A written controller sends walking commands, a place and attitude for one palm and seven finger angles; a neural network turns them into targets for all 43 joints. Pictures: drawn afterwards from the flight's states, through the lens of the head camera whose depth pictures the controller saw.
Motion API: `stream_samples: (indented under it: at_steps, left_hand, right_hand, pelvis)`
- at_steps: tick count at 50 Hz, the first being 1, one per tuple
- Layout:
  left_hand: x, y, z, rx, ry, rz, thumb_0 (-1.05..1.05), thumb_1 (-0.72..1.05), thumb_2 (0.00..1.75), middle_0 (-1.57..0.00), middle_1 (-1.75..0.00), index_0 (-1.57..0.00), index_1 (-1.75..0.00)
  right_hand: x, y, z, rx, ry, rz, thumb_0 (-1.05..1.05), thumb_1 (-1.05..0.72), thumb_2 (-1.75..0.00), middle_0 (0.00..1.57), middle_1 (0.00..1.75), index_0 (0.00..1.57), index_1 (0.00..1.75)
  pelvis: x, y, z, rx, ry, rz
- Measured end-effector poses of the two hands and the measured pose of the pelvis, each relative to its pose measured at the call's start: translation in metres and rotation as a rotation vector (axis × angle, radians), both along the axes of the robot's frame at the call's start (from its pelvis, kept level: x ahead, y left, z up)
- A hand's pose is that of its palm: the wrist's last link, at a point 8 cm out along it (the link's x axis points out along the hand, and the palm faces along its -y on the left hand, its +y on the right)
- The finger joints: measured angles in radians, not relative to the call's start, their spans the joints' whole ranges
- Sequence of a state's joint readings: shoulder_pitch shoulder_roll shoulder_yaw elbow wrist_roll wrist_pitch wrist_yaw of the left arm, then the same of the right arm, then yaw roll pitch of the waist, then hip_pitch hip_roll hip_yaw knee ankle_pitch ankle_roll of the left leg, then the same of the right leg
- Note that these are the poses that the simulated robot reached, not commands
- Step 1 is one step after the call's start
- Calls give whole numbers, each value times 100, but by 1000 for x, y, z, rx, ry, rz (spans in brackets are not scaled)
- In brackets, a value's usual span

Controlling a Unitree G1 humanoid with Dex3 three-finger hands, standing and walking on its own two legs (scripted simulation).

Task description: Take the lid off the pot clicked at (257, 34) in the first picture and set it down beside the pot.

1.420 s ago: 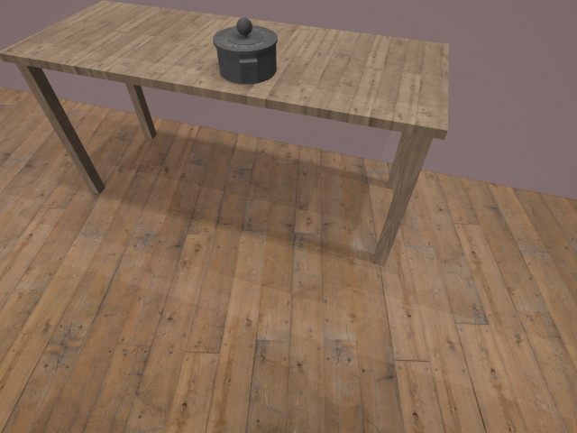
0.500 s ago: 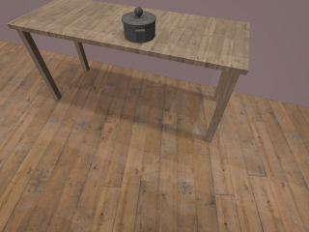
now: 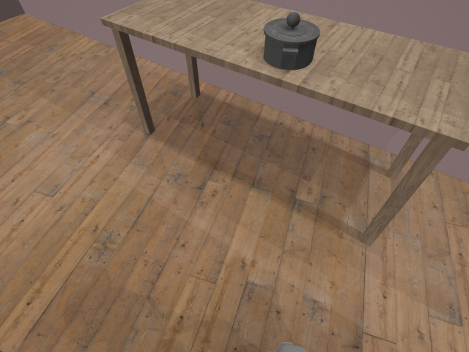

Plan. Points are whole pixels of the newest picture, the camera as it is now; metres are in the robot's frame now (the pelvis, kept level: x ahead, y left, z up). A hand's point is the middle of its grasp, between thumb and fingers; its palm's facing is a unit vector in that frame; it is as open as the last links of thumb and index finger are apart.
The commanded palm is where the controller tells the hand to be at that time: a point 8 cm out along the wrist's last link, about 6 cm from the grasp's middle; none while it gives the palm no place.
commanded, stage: walk to a spot facing it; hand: left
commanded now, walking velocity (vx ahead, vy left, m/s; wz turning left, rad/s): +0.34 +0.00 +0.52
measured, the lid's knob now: (293, 19) +1.12 -0.19 +0.07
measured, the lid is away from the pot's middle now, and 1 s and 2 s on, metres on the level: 0.00 0.00 0.00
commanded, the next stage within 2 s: turn to face it in 0.80 s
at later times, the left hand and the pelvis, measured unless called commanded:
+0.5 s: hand out of the picture +0.02 +0.10 -0.16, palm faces +0.42 -0.88 -0.22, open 7.4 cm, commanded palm none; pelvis +0.16 -0.03 +0.00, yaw +19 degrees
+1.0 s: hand (104, 242) +0.38 +0.33 -0.16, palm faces +0.49 -0.85 -0.21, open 7.4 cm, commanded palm none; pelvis +0.36 +0.09 +0.00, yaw +30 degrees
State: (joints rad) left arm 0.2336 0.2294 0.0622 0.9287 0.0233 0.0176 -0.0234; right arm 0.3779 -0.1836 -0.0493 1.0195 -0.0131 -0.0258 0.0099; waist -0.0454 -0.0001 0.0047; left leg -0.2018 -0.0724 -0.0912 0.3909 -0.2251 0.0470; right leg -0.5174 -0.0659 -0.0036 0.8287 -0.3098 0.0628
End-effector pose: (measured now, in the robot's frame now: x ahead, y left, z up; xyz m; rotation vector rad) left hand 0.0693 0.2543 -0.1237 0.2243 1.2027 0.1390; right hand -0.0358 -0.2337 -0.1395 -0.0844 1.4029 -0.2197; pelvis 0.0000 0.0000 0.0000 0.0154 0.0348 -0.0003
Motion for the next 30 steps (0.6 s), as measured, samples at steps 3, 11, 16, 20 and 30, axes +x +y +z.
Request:
stream_samples:
  at_steps: [3,11,16,20,30]
  left_hand:
    - [21,-14,5,15,-46,21,1,91,90,-20,-30,-19,-30]
    - [15,-46,10,45,-91,182,1,91,89,-20,-30,-20,-30]
    - [-20,-71,6,4,52,297,1,91,90,-20,-30,-20,-30]
    - [-48,-93,1,-39,168,400,1,91,90,-20,-30,-20,-30]
    - [-78,-115,-5,-149,443,626,1,91,89,-20,-30,-20,-30]
  right_hand:
    - [26,-19,-9,8,-3,33,1,-91,-90,21,30,20,30]
    - [157,-66,-13,-5,-94,220,1,-91,-90,20,30,20,30]
    - [261,-61,7,-6,-224,314,1,-92,-90,20,30,19,30]
    - [336,-35,15,7,-278,414,1,-92,-90,19,30,19,30]
    - [499,110,12,100,-400,703,1,-92,-90,19,30,19,30]
  pelvis:
    - [17,-15,-4,7,-2,32]
    - [66,-44,-5,11,-27,156]
    - [101,-47,4,17,-25,224]
    - [128,-42,3,12,-23,276]
    - [206,4,-15,8,-17,400]
